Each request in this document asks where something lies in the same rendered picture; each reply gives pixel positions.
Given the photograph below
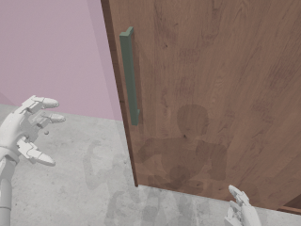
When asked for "left robot hand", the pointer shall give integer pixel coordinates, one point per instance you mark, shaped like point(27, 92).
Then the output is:
point(16, 126)

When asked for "handle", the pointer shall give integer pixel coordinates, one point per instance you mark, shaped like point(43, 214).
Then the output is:
point(129, 73)

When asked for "wardrobe door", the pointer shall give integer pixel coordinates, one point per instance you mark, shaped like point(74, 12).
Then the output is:
point(294, 203)
point(218, 86)

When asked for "right robot hand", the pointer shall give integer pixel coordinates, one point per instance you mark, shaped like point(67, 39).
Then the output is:
point(246, 214)

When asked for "left robot forearm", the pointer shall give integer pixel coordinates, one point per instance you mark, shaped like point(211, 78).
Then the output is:
point(8, 161)

